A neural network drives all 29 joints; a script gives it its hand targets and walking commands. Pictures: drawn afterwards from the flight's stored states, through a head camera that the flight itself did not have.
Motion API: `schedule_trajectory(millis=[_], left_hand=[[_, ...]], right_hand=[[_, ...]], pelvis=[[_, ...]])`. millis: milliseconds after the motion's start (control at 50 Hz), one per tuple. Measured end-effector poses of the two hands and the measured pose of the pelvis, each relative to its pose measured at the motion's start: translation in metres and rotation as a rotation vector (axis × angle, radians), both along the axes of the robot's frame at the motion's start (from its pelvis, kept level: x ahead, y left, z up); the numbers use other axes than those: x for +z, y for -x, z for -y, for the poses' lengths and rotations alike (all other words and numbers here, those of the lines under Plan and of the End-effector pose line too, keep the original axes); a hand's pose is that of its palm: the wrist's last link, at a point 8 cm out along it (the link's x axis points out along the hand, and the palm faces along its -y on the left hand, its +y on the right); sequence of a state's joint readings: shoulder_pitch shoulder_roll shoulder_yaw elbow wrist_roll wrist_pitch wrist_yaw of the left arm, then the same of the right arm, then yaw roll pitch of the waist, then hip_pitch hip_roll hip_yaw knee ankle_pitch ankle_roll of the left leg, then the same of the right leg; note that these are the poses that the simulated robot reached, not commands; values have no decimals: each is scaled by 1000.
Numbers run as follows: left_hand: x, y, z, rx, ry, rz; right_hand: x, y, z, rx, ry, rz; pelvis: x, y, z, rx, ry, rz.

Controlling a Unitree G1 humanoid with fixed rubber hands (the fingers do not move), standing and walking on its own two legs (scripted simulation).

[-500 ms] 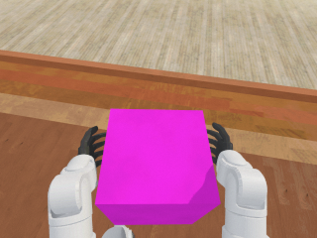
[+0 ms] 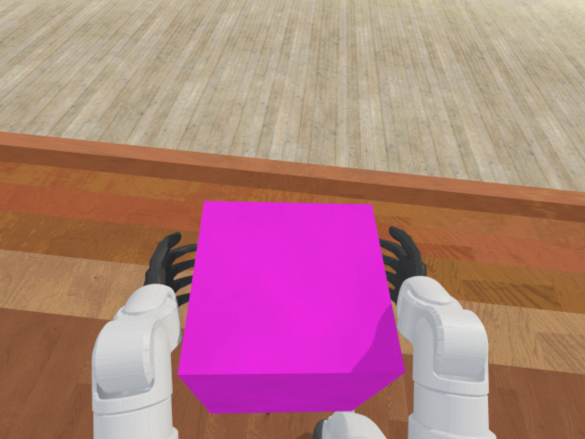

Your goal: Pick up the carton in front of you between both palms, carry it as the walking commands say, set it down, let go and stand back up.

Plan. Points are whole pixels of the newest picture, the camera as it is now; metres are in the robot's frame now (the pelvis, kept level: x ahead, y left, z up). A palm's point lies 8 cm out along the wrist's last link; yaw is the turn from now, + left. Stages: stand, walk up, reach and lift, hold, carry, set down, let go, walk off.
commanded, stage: carry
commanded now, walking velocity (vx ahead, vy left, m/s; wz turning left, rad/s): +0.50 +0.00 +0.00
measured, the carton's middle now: (285, 316) +0.27 +0.00 +0.01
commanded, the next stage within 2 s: none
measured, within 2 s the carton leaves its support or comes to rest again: neither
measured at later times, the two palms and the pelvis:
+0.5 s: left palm (210, 102) +0.66 +0.13 +0.09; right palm (365, 100) +0.68 -0.17 +0.09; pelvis +0.30 -0.03 -0.01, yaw +0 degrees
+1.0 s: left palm (238, 53) +0.99 +0.09 +0.03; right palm (351, 52) +1.00 -0.21 +0.03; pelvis +0.64 -0.05 -0.12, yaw +1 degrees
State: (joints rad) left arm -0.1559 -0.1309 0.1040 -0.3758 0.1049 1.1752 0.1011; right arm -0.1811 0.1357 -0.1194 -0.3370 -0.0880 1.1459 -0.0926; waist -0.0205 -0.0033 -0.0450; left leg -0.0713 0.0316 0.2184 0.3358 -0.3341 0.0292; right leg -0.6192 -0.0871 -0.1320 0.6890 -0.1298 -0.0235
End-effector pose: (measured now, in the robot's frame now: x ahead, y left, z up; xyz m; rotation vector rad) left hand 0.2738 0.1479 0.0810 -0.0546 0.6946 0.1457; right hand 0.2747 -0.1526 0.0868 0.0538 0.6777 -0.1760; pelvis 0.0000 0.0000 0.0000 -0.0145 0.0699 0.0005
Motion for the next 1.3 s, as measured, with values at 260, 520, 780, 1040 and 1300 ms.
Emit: schedule_trajectory(millis=[260, 520, 780, 1040, 1300], left_hand=[[3, -220, 21, 21, -106, -79], [5, -406, 21, 22, -42, -43], [-19, -568, 41, -69, -10, -49], [-74, -737, 49, 6, -86, 74], [-224, -879, 43, 36, -54, -177]], right_hand=[[-3, -249, 19, 142, 36, -72], [1, -420, 20, 58, 3, -40], [-21, -547, 41, -60, 0, -48], [-76, -758, 47, 96, 29, 77], [-230, -908, 40, 135, 5, -171]], pelvis=[[-18, -154, 42, 28, -26, 9], [-17, -312, 31, -2, -16, -30], [-22, -463, 10, 6, -3, -38], [-145, -669, 54, 6, -50, 54], [-208, -818, 75, 3, -21, 6]])
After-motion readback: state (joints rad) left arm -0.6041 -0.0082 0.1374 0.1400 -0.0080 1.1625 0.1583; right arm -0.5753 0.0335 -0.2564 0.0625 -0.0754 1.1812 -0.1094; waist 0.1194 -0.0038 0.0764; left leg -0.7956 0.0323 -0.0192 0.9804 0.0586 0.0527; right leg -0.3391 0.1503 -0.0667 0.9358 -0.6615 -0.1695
